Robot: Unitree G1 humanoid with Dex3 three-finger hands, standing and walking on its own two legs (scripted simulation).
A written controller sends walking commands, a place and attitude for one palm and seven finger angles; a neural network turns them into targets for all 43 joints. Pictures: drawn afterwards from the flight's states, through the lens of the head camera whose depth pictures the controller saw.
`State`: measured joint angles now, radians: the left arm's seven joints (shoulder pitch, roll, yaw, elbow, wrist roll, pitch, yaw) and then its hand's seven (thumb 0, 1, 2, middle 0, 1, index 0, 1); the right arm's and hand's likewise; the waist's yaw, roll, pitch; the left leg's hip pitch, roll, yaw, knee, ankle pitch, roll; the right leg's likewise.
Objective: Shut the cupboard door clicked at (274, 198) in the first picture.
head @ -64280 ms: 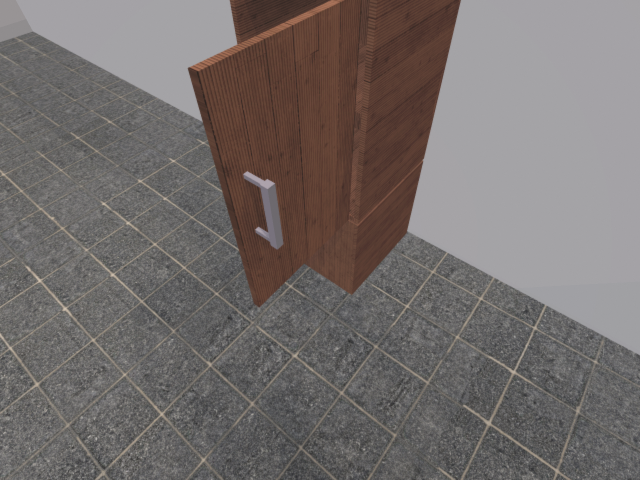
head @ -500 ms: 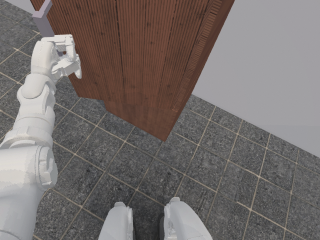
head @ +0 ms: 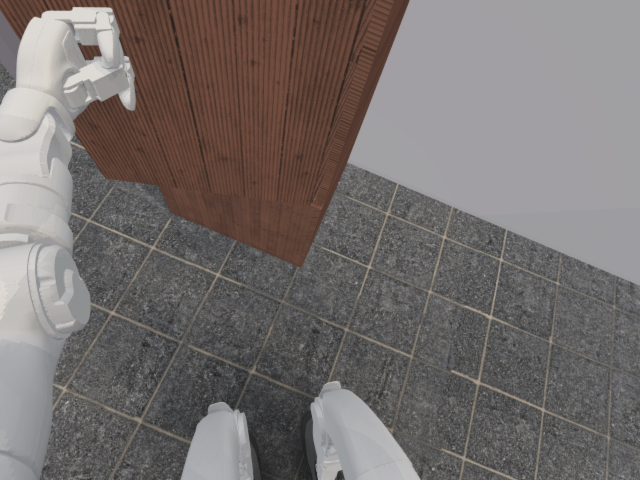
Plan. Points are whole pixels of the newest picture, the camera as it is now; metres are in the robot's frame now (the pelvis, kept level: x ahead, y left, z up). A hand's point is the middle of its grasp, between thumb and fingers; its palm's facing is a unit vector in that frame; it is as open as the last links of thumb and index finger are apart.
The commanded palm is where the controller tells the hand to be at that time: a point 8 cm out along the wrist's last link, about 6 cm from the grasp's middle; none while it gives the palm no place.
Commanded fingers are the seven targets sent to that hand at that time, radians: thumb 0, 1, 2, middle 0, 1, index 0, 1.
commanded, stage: push the door shut along its arc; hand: left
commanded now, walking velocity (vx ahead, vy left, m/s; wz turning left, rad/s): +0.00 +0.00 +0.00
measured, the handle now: (28, 51) +0.60 +0.23 +0.08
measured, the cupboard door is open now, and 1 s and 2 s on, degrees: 17 7 7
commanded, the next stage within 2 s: pull the fist back off the door in 0.38 s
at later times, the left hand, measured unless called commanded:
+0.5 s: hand (135, 54) +0.59 +0.12 +0.09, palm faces -0.30 -0.95 -0.02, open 3.4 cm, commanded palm +0.61 +0.12 +0.08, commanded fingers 0.00 0.90 0.90 -1.30 -1.50 -1.30 -1.50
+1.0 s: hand (165, 56) +0.58 +0.09 +0.09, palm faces +0.15 -0.99 -0.01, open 3.1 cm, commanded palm +0.54 +0.14 +0.08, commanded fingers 0.00 0.90 0.90 -1.30 -1.50 -1.30 -1.50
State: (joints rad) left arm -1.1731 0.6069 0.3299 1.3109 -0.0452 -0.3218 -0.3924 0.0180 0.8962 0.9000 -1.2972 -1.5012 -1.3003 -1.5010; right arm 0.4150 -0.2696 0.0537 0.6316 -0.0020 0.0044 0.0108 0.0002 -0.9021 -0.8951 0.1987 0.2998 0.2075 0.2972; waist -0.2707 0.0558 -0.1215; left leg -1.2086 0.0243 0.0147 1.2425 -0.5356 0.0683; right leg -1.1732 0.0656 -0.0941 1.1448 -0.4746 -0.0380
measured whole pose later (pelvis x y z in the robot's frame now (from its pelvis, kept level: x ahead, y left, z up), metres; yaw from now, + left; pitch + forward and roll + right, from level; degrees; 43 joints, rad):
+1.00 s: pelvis +0.01 -0.02 +0.01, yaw +0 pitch +28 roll -3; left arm -1.12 0.44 0.41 1.32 0.04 -0.39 0.12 0.02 0.90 0.90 -1.30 -1.50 -1.30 -1.50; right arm 0.53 -0.25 0.03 0.64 -0.07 0.00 0.12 0.00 -0.90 -0.90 0.20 0.30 0.21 0.30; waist -0.27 0.08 -0.15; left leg -1.14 0.04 0.02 1.15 -0.51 0.04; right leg -1.12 0.08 -0.08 1.08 -0.46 -0.07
